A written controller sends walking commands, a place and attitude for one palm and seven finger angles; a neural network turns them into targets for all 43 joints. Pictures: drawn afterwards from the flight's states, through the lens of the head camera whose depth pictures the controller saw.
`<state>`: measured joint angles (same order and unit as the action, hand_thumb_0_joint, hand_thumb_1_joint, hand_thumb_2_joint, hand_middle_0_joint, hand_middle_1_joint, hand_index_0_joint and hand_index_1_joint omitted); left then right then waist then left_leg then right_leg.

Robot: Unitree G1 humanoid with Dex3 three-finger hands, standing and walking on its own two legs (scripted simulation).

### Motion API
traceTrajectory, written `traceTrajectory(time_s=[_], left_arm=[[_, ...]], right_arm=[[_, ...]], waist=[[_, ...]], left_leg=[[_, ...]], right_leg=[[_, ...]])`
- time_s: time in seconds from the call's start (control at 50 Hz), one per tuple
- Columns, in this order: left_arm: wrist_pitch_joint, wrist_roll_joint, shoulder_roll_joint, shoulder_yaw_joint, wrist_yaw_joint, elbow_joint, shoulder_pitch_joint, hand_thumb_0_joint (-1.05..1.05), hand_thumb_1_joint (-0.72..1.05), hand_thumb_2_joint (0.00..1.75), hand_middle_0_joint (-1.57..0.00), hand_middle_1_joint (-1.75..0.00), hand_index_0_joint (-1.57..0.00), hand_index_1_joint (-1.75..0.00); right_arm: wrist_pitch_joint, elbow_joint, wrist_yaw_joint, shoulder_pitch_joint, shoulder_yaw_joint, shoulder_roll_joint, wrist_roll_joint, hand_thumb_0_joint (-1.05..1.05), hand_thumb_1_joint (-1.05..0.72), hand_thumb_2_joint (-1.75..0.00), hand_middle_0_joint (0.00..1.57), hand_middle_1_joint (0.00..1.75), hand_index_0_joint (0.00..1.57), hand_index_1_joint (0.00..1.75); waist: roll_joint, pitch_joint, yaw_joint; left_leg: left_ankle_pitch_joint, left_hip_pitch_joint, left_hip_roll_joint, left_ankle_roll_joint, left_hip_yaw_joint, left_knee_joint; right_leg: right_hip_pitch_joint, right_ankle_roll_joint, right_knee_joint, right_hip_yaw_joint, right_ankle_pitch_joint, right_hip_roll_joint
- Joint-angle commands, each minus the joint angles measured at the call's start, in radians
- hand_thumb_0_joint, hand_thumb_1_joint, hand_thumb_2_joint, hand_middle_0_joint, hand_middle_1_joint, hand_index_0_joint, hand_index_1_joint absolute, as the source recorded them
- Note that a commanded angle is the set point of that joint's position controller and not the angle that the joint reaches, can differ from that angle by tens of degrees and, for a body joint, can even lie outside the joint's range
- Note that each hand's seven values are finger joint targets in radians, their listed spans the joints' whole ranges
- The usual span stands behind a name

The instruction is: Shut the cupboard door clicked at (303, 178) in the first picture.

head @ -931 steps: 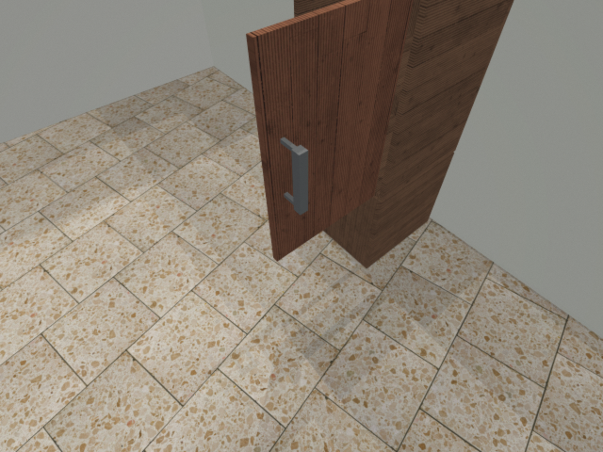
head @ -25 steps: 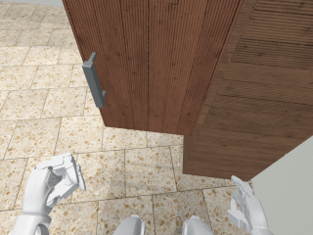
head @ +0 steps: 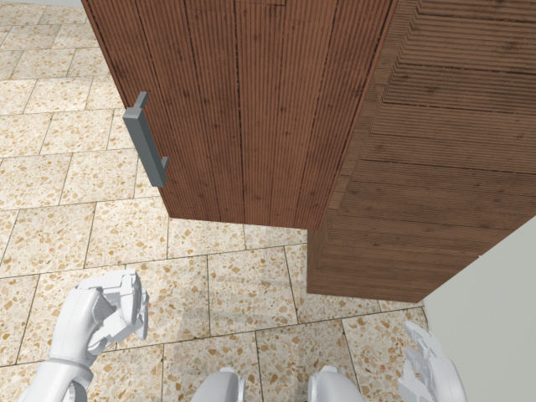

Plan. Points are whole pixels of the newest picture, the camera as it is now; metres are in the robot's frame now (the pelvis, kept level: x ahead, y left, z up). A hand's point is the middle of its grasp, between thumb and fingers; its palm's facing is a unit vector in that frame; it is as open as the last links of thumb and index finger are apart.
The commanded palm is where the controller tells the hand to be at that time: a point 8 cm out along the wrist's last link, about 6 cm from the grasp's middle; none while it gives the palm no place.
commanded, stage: raise the hand and make a fist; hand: left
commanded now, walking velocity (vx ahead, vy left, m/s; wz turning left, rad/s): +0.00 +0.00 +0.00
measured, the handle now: (151, 142) +0.51 +0.24 +0.05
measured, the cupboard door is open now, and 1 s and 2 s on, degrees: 90 90 90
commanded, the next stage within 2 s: bring the fist close to the handle in 0.14 s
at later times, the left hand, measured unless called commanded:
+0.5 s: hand (143, 287) +0.26 +0.18 +0.05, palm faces -0.01 -1.00 -0.06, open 3.1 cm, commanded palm +0.24 +0.24 +0.05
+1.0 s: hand (146, 220) +0.35 +0.21 +0.05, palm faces -0.03 -1.00 -0.01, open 3.1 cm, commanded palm +0.34 +0.25 +0.05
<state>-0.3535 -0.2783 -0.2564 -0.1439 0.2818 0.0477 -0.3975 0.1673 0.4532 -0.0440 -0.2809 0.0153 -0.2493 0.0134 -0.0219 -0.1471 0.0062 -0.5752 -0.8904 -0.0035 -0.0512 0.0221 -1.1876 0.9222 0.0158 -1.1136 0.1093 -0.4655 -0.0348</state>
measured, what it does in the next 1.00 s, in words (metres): stands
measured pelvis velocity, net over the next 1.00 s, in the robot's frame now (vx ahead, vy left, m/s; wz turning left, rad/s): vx -0.01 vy -0.01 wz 0.00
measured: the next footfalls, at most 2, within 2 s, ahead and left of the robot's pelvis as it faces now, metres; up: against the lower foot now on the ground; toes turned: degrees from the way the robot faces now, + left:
none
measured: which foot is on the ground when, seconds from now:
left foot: down 0.00-1.00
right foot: down 0.00-1.00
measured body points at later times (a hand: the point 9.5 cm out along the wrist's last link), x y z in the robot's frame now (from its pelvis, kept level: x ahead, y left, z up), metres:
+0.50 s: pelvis -0.01 -0.02 -0.01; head +0.07 -0.01 +0.44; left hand +0.25 +0.24 +0.06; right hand +0.18 -0.25 -0.09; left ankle +0.00 +0.08 -0.65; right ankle +0.04 -0.12 -0.65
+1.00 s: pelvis -0.01 -0.01 +0.00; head +0.09 +0.01 +0.44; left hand +0.35 +0.26 +0.06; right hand +0.13 -0.27 -0.09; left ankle +0.00 +0.08 -0.65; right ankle +0.04 -0.12 -0.65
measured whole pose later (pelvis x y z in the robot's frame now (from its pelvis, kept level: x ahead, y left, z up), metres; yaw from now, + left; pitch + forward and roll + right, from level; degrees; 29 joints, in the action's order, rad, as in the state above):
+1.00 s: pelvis -0.01 -0.01 +0.00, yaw +0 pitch +18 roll -2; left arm -0.40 -0.27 -0.34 -0.30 0.35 -0.54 0.26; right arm 0.14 0.58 -0.06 -0.27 0.03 -0.27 0.02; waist -0.01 -0.12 0.04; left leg -0.55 -0.93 -0.01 -0.04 0.02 -1.17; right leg 0.96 0.03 -1.10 0.11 -0.44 -0.03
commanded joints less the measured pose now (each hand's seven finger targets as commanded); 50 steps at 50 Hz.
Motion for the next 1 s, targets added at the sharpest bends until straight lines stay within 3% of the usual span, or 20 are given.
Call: traceTrajectory(time_s=[0.0, 0.08, 0.16, 0.22, 0.26, 0.28, 0.36, 0.42, 0.48, 0.52, 0.6, 0.66, 0.68, 0.76, 0.8, 0.86, 0.88, 0.98], left_arm=[[-0.145, -0.037, -0.106, -0.108, -0.048, 0.227, 0.028, 0.0, 0.9, 0.9, -1.3, -1.5, -1.3, -1.5], [-0.111, -0.015, -0.07, -0.045, -0.017, 0.13, 0.008, 0.0, 0.9, 0.9, -1.3, -1.5, -1.3, -1.5], [-0.071, -0.01, -0.115, -0.051, 0.013, 0.159, 0.044, 0.0, 0.9, 0.9, -1.3, -1.5, -1.3, -1.5], [-0.106, -0.024, -0.151, -0.104, -0.007, 0.262, 0.074, 0.0, 0.9, 0.9, -1.3, -1.5, -1.3, -1.5], [-0.139, -0.032, -0.181, -0.145, -0.036, 0.262, 0.135, 0.0, 0.9, 0.9, -1.3, -1.5, -1.3, -1.5], [-0.151, -0.028, -0.15, -0.118, -0.042, 0.238, 0.182, 0.0, 0.9, 0.9, -1.3, -1.5, -1.3, -1.5], [-0.147, -0.018, -0.132, -0.107, -0.026, 0.044, 0.269, 0.0, 0.9, 0.9, -1.3, -1.5, -1.3, -1.5], [-0.09, -0.024, -0.135, -0.083, 0.031, -0.006, 0.34, 0.0, 0.9, 0.9, -1.3, -1.5, -1.3, -1.5], [-0.047, -0.039, -0.209, -0.15, 0.068, 0.005, 0.377, 0.0, 0.9, 0.9, -1.3, -1.5, -1.3, -1.5], [-0.05, -0.047, -0.221, -0.174, 0.062, 0.025, 0.415, 0.0, 0.9, 0.9, -1.3, -1.5, -1.3, -1.5], [-0.074, -0.058, -0.247, -0.239, 0.019, -0.083, 0.507, 0.0, 0.9, 0.9, -1.3, -1.5, -1.3, -1.5], [-0.085, -0.051, -0.227, -0.228, 0.015, -0.191, 0.529, 0.0, 0.9, 0.9, -1.3, -1.5, -1.3, -1.5], [-0.081, -0.04, -0.204, -0.201, 0.027, -0.228, 0.531, 0.0, 0.9, 0.9, -1.3, -1.5, -1.3, -1.5], [-0.067, -0.028, -0.217, -0.168, 0.076, -0.267, 0.62, 0.0, 0.9, 0.9, -1.3, -1.5, -1.3, -1.5], [-0.074, -0.026, -0.237, -0.165, 0.087, -0.265, 0.762, 0.0, 0.9, 0.9, -1.3, -1.5, -1.3, -1.5], [-0.105, -0.037, -0.309, -0.232, 0.076, -0.288, 0.89, 0.0, 0.9, 0.9, -1.3, -1.5, -1.3, -1.5], [-0.115, -0.033, -0.322, -0.248, 0.072, -0.304, 0.915, 0.0, 0.9, 0.9, -1.3, -1.5, -1.3, -1.5], [-0.124, 0.003, -0.295, -0.212, 0.053, -0.433, 1.001, 0.0, 0.9, 0.9, -1.3, -1.5, -1.3, -1.5]], right_arm=[[0.062, -0.143, -0.005, 0.043, -0.055, -0.119, 0.0, 0.0, -0.9, -0.9, 0.2, 0.3, 0.2, 0.3], [0.051, -0.14, 0.001, 0.04, -0.06, -0.137, 0.006, 0.0, -0.9, -0.9, 0.2, 0.3, 0.2, 0.3], [0.049, -0.159, -0.008, 0.044, -0.059, -0.142, 0.016, 0.0, -0.9, -0.9, 0.2, 0.3, 0.2, 0.3], [0.058, -0.161, -0.014, 0.048, -0.056, -0.128, 0.01, 0.0, -0.9, -0.9, 0.2, 0.3, 0.2, 0.3], [0.058, -0.145, -0.02, 0.044, -0.049, -0.125, 0.001, 0.0, -0.9, -0.9, 0.2, 0.3, 0.2, 0.3], [0.06, -0.135, -0.019, 0.05, -0.045, -0.122, 0.0, 0.0, -0.9, -0.9, 0.2, 0.3, 0.2, 0.3], [0.059, -0.096, -0.018, 0.041, -0.044, -0.137, 0.006, 0.0, -0.9, -0.9, 0.2, 0.3, 0.2, 0.3], [0.059, -0.093, -0.021, 0.035, -0.047, -0.148, 0.02, 0.0, -0.9, -0.9, 0.2, 0.3, 0.2, 0.3], [0.057, -0.096, -0.028, 0.03, -0.049, -0.152, 0.025, 0.0, -0.9, -0.9, 0.2, 0.3, 0.2, 0.3], [0.057, -0.091, -0.028, 0.029, -0.049, -0.144, 0.023, 0.0, -0.9, -0.9, 0.2, 0.3, 0.2, 0.3], [0.051, -0.059, -0.026, 0.028, -0.044, -0.136, 0.016, 0.0, -0.9, -0.9, 0.2, 0.3, 0.2, 0.3], [0.041, -0.048, -0.019, 0.019, -0.046, -0.144, 0.015, 0.0, -0.9, -0.9, 0.2, 0.3, 0.2, 0.3], [0.037, -0.046, -0.016, 0.016, -0.047, -0.145, 0.018, 0.0, -0.9, -0.9, 0.2, 0.3, 0.2, 0.3], [0.026, -0.045, -0.014, -0.004, -0.054, -0.165, 0.021, 0.0, -0.9, -0.9, 0.2, 0.3, 0.2, 0.3], [0.024, -0.029, -0.02, -0.006, -0.053, -0.166, 0.022, 0.0, -0.9, -0.9, 0.2, 0.3, 0.2, 0.3], [0.023, -0.008, -0.031, -0.009, -0.051, -0.169, 0.018, 0.0, -0.9, -0.9, 0.2, 0.3, 0.2, 0.3], [0.022, -0.001, -0.032, -0.009, -0.05, -0.166, 0.017, 0.0, -0.9, -0.9, 0.2, 0.3, 0.2, 0.3], [0.01, 0.029, -0.023, -0.035, -0.051, -0.169, 0.012, 0.0, -0.9, -0.9, 0.2, 0.3, 0.2, 0.3]], waist=[[-0.035, -0.215, -0.015], [-0.006, -0.175, 0.012], [-0.006, -0.173, 0.012], [-0.032, -0.252, -0.009], [-0.031, -0.231, -0.006], [-0.044, -0.206, 0.008], [0.002, -0.146, 0.039], [-0.003, -0.208, 0.037], [-0.025, -0.306, 0.011], [-0.029, -0.34, 0.0], [0.012, -0.272, 0.008], [0.03, -0.238, 0.013], [0.006, -0.229, 0.016], [-0.008, -0.265, 0.032], [-0.025, -0.274, 0.051], [-0.025, -0.291, 0.049], [-0.031, -0.325, 0.04], [-0.112, -0.352, 0.043]], left_leg=[[0.3, 0.086, 0.01, 0.061, -0.079, 0.212], [0.236, 0.042, 0.012, 0.047, -0.072, 0.202], [0.195, 0.036, 0.014, 0.035, -0.066, 0.207], [0.247, 0.071, 0.015, 0.035, -0.064, 0.203], [0.255, 0.053, 0.014, 0.037, -0.067, 0.188], [0.235, 0.047, 0.014, 0.037, -0.067, 0.181], [0.16, -0.018, 0.014, 0.032, -0.063, 0.158], [0.16, -0.008, 0.016, 0.027, -0.053, 0.169], [0.246, 0.025, 0.016, 0.023, -0.046, 0.175], [0.314, 0.062, 0.014, 0.026, -0.049, 0.19], [0.296, 0.012, 0.01, 0.032, -0.043, 0.182], [0.267, -0.01, 0.012, 0.032, -0.039, 0.186], [0.267, 0.001, 0.012, 0.033, -0.036, 0.196], [0.286, 0.035, 0.009, 0.028, -0.04, 0.208], [0.272, 0.053, 0.006, 0.026, -0.045, 0.21], [0.27, 0.059, 0.002, 0.028, -0.055, 0.206], [0.28, 0.066, 0.003, 0.028, -0.054, 0.207], [0.343, 0.147, -0.004, 0.047, -0.075, 0.228]], right_leg=[[-0.209, 0.022, 0.11, -0.036, 0.143, 0.046], [-0.188, 0.016, 0.133, -0.048, 0.097, 0.041], [-0.215, 0.016, 0.169, -0.075, 0.048, 0.037], [-0.253, 0.016, 0.151, -0.076, 0.104, 0.036], [-0.237, 0.019, 0.132, -0.071, 0.11, 0.044], [-0.203, 0.017, 0.131, -0.071, 0.09, 0.042], [-0.155, 0.011, 0.152, -0.088, -0.004, 0.039], [-0.203, 0.004, 0.18, -0.111, 0.001, 0.028], [-0.302, 0.007, 0.179, -0.129, 0.109, 0.024], [-0.33, 0.007, 0.157, -0.109, 0.203, 0.028], [-0.313, 0.002, 0.162, -0.116, 0.181, 0.028], [-0.297, 0.002, 0.171, -0.121, 0.141, 0.028], [-0.288, 0.004, 0.171, -0.115, 0.153, 0.026], [-0.287, 0.006, 0.168, -0.109, 0.191, 0.029], [-0.262, 0.005, 0.171, -0.109, 0.179, 0.028], [-0.253, 0.01, 0.159, -0.104, 0.161, 0.034], [-0.266, 0.01, 0.155, -0.108, 0.171, 0.032], [-0.192, 0.016, 0.127, -0.075, 0.204, 0.036]])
